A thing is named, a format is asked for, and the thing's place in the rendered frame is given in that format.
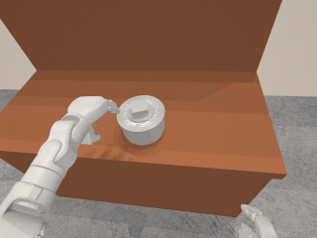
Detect right robot hand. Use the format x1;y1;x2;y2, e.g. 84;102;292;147
239;204;278;238

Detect pot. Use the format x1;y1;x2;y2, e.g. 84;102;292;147
122;119;165;146

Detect table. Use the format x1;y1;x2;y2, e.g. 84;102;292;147
0;0;287;218

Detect robot left upper arm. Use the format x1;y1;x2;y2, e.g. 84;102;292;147
0;208;48;238

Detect left robot hand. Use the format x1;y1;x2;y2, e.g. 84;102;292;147
67;96;120;145

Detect knob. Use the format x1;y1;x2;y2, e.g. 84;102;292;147
131;99;149;117

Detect lid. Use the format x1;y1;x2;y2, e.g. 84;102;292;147
117;95;165;134

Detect left robot forearm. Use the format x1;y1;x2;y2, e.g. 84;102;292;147
0;112;90;218

